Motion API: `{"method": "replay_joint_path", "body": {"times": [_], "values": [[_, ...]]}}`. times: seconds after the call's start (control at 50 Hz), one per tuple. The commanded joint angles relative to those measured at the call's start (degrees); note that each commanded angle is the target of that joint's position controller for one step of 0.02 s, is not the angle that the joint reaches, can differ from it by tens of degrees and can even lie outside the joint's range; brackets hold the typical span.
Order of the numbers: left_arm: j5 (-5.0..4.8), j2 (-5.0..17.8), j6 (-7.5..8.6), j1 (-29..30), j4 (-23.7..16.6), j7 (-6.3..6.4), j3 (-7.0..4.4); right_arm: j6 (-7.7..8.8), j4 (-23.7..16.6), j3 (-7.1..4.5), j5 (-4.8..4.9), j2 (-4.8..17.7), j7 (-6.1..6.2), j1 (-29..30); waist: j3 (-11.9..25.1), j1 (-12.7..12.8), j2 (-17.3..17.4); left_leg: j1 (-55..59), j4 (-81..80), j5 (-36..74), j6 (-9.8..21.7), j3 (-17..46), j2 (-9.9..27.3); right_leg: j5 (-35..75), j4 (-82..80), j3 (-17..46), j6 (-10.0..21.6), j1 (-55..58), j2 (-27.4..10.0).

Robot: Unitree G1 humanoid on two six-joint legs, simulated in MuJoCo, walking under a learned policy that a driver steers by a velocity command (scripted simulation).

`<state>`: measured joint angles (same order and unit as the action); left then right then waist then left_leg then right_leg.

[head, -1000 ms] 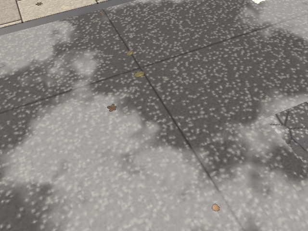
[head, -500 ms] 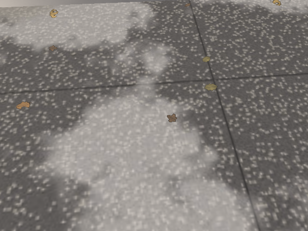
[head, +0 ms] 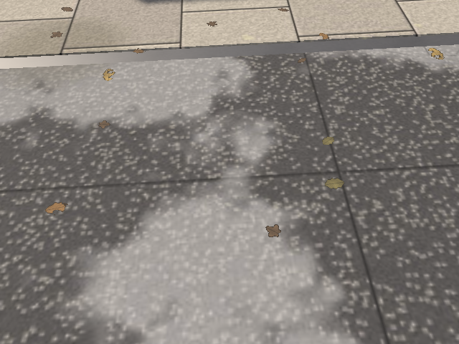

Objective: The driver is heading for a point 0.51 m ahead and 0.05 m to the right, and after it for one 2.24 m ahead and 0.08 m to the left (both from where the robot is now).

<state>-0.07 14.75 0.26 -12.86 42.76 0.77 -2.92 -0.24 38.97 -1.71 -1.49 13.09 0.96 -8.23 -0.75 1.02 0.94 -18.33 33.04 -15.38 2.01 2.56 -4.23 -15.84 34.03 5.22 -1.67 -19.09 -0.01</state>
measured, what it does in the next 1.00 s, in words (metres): steps on the spot: right foot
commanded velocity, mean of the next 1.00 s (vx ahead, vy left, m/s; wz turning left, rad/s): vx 0.12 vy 0.00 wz -0.02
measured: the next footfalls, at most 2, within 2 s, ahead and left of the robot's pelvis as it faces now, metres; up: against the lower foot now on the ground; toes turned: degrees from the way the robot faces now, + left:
right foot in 0.36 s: +0.02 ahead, -0.16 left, +0.00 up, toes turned -14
left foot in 1.10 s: +0.19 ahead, +0.11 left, +0.00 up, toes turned +9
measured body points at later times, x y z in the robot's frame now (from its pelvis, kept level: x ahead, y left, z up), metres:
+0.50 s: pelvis +0.00 -0.07 +0.01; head +0.02 -0.11 +0.45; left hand +0.22 +0.13 -0.07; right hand +0.06 -0.38 -0.12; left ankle +0.01 +0.09 -0.67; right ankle -0.02 -0.15 -0.73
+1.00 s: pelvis +0.06 -0.04 +0.02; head +0.08 -0.03 +0.46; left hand +0.10 +0.27 -0.10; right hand +0.24 -0.30 -0.08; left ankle +0.13 +0.11 -0.70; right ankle -0.02 -0.16 -0.73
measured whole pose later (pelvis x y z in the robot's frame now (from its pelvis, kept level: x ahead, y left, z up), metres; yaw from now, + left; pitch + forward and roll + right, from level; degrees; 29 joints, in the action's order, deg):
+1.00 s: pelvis +0.06 -0.04 +0.02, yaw +1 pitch +2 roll -1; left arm -0.8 18.5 3.5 -18.0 46.7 0.1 -6.5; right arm -0.2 41.3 -4.0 1.6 15.7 -1.8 -7.3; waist -0.7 4.3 0.3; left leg -29.2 41.1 -14.5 0.4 -1.0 6.4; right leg -14.6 14.9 -14.4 -0.2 -1.7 -2.5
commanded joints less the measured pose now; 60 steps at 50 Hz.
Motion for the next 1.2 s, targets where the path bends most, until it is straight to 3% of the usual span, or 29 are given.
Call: {"method": "replay_joint_path", "body": {"times": [0.02, 0.08, 0.12, 0.14, 0.16, 0.2, 0.26, 0.32, 0.36, 0.38, 0.4, 0.42, 0.44, 0.46, 0.48, 0.52, 0.58, 0.64, 0.68, 0.8, 0.88, 1.0, 1.06, 1.08, 1.1, 1.12, 1.14, 1.16, 1.2], "values": [[-0.5, 9.6, 0.66, 3.7, -6.0, 0.47, -2.73, -0.05, -4.3, -3.24, 0.38, 6.6, 0.49, -1.3, 4.2, -2.2, -9.0, 4.8, -0.3, 3.7, 1.1, -0.2, 2.7, 12.1, -7.2, 11.5, 7.0, -1.5, -7.1], [-0.9, 8.1, -0.08, 3.7, -8.0, 0.71, -2.63, -0.14, -4.5, -4.27, 0.47, 7.6, 0.32, -2.7, 4.7, -1.6, -0.5, 7.8, -6.0, 6.8, 4.5, 5.4, 8.4, 7.8, 1.2, 6.4, 4.1, -6.3, -1.6], [-0.47, 6.9, -0.52, 2.6, -8.9, 0.22, -2.48, 0.11, -4.6, -4.85, 0.43, 9.7, 0.46, -3.1, 5.2, -0.8, 9.3, 11.2, -11.3, 18.0, 12.1, 18.0, 21.5, -6.0, 13.0, -0.3, 1.4, -12.3, 1.6], [-0.35, 8.1, -0.75, 3.4, -9.3, -0.09, -2.98, 0.6, -5.2, -4.64, 0.38, 9.3, 0.82, -3.1, 5.6, -1.8, 9.8, 12.0, -11.9, 25.9, 16.0, 21.7, 26.7, -17.1, 23.7, -1.1, 0.5, -15.1, 0.2], [-0.64, 8.9, -1.08, 4.2, -9.6, -0.27, -3.56, 1.07, -5.4, -4.51, 0.32, 9.4, 1.11, -3.5, 5.4, -2.2, 5.9, 12.4, -11.8, 31.1, 17.6, 21.7, 28.4, -19.9, 31.9, -0.2, -0.1, -17.5, -0.7], [-1.23, 6.9, -1.94, 3.8, -9.3, -0.33, -3.07, 1.29, -5.3, -4.92, 1.19, 10.6, 1.31, -0.3, 3.8, -0.7, 3.0, 11.8, -11.6, 29.5, 13.7, 13.5, 24.5, -15.5, 29.4, -0.1, -0.7, -18.0, -3.3], [-1.4, 4.8, -2.17, 4.9, -10.2, -1.22, -1.97, 0.04, -4.8, -5.5, 1.35, 12.0, 1.29, 1.2, 5.1, -1.6, 6.7, 9.0, -10.6, 30.7, 10.3, 2.7, 19.1, -9.7, 18.0, -5.7, -0.9, -9.0, -2.4], [-1.62, 6.4, -2.37, 3.1, -10.6, -2.31, -2.71, -0.57, -3.8, -5.77, 2.56, 12.7, 1.23, -0.1, 7.2, -1.1, 8.6, 10.2, -7.1, 26.4, 8.4, -0.5, 19.5, -2.0, 4.1, -9.4, 0.4, -1.5, 0.0], [-0.81, 7.8, -2.49, -0.4, -9.7, -1.84, -3.66, -0.23, -2.1, -5.19, 3.12, 10.5, 0.88, -3.2, 7.0, 0.0, 4.3, 3.4, 1.1, 14.8, 2.8, -4.8, 16.6, 9.6, -8.6, -7.9, 3.6, 9.8, 1.9], [-0.49, 13.7, -2.18, -0.9, -11.2, -0.96, -4.82, -0.11, -3.0, -3.89, 0.49, 6.7, 0.41, -4.6, 7.0, -1.6, -11.1, -10.8, 16.2, -7.6, -3.3, -10.0, 10.7, 28.1, -12.3, 11.4, 8.3, 19.5, -11.8], [1.85, 15.1, -1.21, -0.1, -12.6, -1.1, -4.22, 0.06, -5.1, -3.47, -0.22, 6.7, 0.6, -0.6, 8.9, -0.1, -17.6, -19.1, 27.6, -24.3, -5.9, -4.5, 5.8, 42.3, -12.0, 23.8, 20.1, 16.9, -24.7], [2.79, 11.0, -0.06, -1.1, -12.1, -1.51, -2.96, -0.12, -4.5, -4.21, 1.01, 9.8, 0.86, 1.8, 10.8, 2.6, -10.2, -17.3, 32.4, -23.0, -6.0, 0.5, 7.7, 37.7, -12.7, 20.0, 21.5, 14.6, -22.6], [2.72, 8.5, 0.77, 1.2, -10.9, -1.73, -1.94, -0.54, -3.1, -4.29, 1.92, 9.7, 0.92, 0.9, 8.3, 0.5, -8.2, -16.4, 32.1, -19.3, -5.7, 1.4, 8.5, 32.5, -12.5, 14.5, 18.3, 12.5, -18.7], [1.97, 6.8, 1.02, 4.0, -10.4, -1.61, -1.47, -0.95, -1.1, -4.21, 1.78, 8.9, 1.17, -1.1, 7.6, -1.1, -6.3, -15.2, 29.4, -15.4, -6.0, 1.9, 9.4, 27.3, -12.6, 10.6, 15.1, 11.9, -15.5], [1.38, 5.1, 1.2, 6.0, -9.8, -1.43, -0.76, -1.43, 0.2, -4.2, 1.49, 8.8, 1.27, -2.3, 6.8, -2.0, -7.1, -12.6, 27.8, -11.5, -6.5, 2.2, 9.6, 28.9, -12.9, 7.5, 13.7, 10.0, -14.0], [1.82, 4.3, 1.42, 6.7, -8.6, -0.88, -0.4, -1.71, 2.1, -4.04, 2.11, 8.1, 0.84, -4.8, 6.6, -3.0, -7.8, -7.1, 25.6, -6.6, -7.4, 2.0, 8.4, 30.3, -13.8, 2.7, 12.8, 7.8, -12.0], [1.79, 5.6, 1.11, 6.8, -7.9, 0.22, -1.04, -1.8, 1.7, -3.68, 2.62, 8.1, 0.86, -2.3, 5.0, -1.2, -7.6, -6.4, 18.7, -5.9, -7.8, 1.8, 7.9, 24.9, -14.9, 1.6, 12.8, 10.5, -12.6], [0.88, 9.2, 0.35, 1.7, -5.9, 1.03, -2.61, -1.92, 0.2, -3.79, 2.88, 9.5, 1.17, 0.5, 2.4, 2.6, -8.0, -13.6, 19.2, -7.4, -7.0, 0.5, 8.1, -4.1, -22.0, 8.7, 15.2, 14.9, -16.7], [0.28, 9.1, 0.83, -0.6, -4.5, 1.3, -2.97, -1.35, -0.6, -4.16, 3.11, 10.0, 1.33, 1.7, -0.8, 3.2, -7.2, -21.0, 20.7, -7.5, -5.8, 2.6, 9.0, -13.0, -25.4, 13.1, 15.8, 18.7, -19.5], [0.06, 7.7, 3.71, -0.4, -2.4, 1.06, -3.67, 0.8, 0.1, -4.06, 2.92, 6.8, -0.15, 0.7, -0.4, 1.9, -5.2, -23.3, 18.8, -1.4, -3.9, 1.6, 10.9, -7.4, -28.5, 4.1, 13.8, 22.2, -18.4], [0.01, 9.8, 4.24, -1.0, -1.3, 0.34, -4.7, 1.21, -1.1, -3.22, 3.15, 5.4, -1.78, 3.1, -0.9, 2.3, -5.5, -19.9, 13.2, 1.6, -3.0, -1.0, 11.5, -3.6, -29.0, -2.9, 13.4, 19.2, -18.1], [-1.3, 12.9, 3.97, -2.1, 0.4, -1.01, -5.61, 0.69, -3.0, -2.85, 3.12, 6.6, -3.3, 6.0, -2.4, 2.3, -6.2, -13.5, 6.8, 0.0, -0.3, -4.9, 10.7, -2.1, -26.0, -9.9, 11.6, 17.0, -19.2], [-2.27, 13.6, 3.25, 0.3, 0.6, -1.21, -5.48, 0.34, -1.4, -3.76, 2.81, 8.1, -3.48, -0.2, -0.7, -2.4, -4.8, -0.5, 1.2, 0.3, 2.8, -9.9, 6.4, 5.5, -15.8, -15.1, 8.8, 12.1, -17.7], [-2.0, 11.9, 3.27, 0.0, 0.7, -1.26, -4.75, 0.17, 0.9, -5.53, 3.02, 11.2, -3.03, -7.8, 3.4, -5.9, -2.7, 11.3, -0.1, -0.1, 4.7, -10.8, 3.1, 15.7, -3.5, -18.8, 6.9, 7.6, -14.7], [-0.21, 8.7, 3.41, 1.2, -0.8, -1.14, -3.32, -0.02, 3.8, -8.05, 3.68, 17.3, -2.04, -19.6, 7.3, -10.9, 6.5, 25.1, -5.1, -3.5, 8.9, 1.9, 8.9, 9.8, 19.0, -21.8, 2.6, -4.5, -10.2], [1.36, 3.2, 4.73, 1.2, -5.6, -0.88, -1.57, 1.27, 1.8, -8.38, 3.27, 24.4, -1.9, -18.0, 9.6, -6.0, 19.5, 34.5, -15.5, -16.0, 18.9, 37.2, 22.0, -19.4, 38.2, -13.2, -1.1, -27.9, 0.0], [-1.42, 9.2, 6.32, 4.2, -5.0, -1.29, -2.5, 2.94, 0.5, -6.52, 3.05, 18.4, -2.61, -16.0, 10.5, -8.4, 8.0, 32.9, -22.7, -21.1, 19.7, 41.7, 25.9, -16.1, 43.6, -3.3, 0.0, -33.5, -1.6], [-3.15, 10.9, 6.87, 4.6, -5.1, -1.75, -2.91, 3.77, 0.6, -5.14, 2.61, 14.5, -2.87, -13.7, 5.9, -6.6, 7.8, 29.2, -21.9, -16.4, 17.3, 33.4, 25.1, -10.4, 42.5, -3.6, 2.0, -35.3, -4.5], [-0.96, 10.3, 6.64, 1.9, -2.3, -1.47, -2.85, 4.06, -0.4, -3.49, 2.29, 9.6, -2.75, -6.6, 2.2, -2.7, 4.7, 18.6, -20.4, -2.4, 12.5, 19.2, 19.8, -0.2, 35.0, -2.9, 2.8, -28.3, -9.2]]}}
